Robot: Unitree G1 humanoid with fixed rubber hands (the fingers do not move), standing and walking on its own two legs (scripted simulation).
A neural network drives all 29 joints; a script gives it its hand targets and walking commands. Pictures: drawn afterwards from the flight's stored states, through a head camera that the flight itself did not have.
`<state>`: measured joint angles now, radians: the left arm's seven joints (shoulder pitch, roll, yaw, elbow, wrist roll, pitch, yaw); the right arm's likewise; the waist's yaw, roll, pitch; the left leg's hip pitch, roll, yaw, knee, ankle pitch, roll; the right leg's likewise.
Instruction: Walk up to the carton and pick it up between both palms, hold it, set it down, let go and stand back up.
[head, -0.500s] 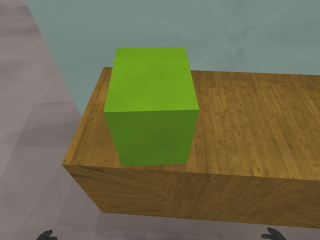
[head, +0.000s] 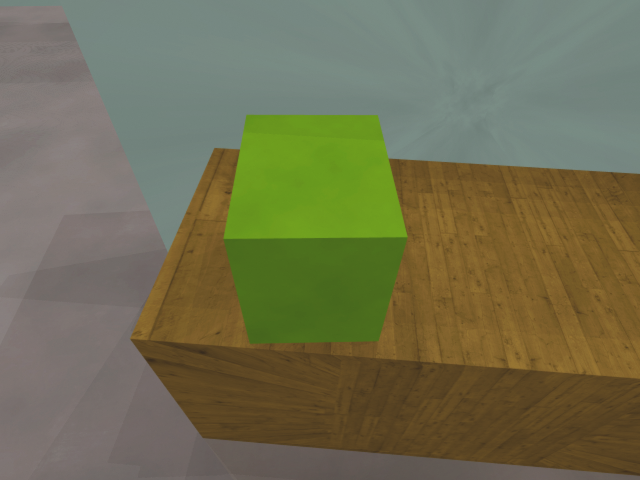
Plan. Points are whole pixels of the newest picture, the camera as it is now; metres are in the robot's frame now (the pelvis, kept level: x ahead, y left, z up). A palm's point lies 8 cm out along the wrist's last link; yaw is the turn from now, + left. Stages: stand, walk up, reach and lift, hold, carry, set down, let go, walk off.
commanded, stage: walk up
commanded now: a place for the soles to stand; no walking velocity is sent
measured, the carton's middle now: (313, 229) +0.53 +0.02 -0.02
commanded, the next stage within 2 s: reach and lift in 1.40 s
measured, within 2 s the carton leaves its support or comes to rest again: neither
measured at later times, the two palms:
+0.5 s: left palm out of the picture +0.03 +0.43 -0.13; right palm out of the picture +0.09 -0.22 -0.14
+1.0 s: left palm out of the picture +0.10 +0.40 -0.12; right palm out of the picture +0.10 -0.21 -0.10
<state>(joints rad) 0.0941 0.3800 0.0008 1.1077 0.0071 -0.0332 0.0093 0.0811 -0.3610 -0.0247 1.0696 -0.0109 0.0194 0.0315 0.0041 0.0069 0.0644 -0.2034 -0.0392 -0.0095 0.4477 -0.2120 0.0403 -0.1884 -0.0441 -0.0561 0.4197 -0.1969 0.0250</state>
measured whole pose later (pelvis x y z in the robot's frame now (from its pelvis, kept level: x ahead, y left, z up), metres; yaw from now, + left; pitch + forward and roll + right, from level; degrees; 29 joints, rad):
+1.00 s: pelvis +0.00 +0.10 +0.00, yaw -3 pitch -2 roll +0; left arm 0.10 0.38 0.00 1.07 0.00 -0.01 -0.02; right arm 0.04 -0.37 -0.01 1.03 0.00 -0.03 0.00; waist 0.00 -0.02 0.06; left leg -0.18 0.03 0.06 0.45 -0.23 0.00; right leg -0.18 0.01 0.06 0.44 -0.22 0.01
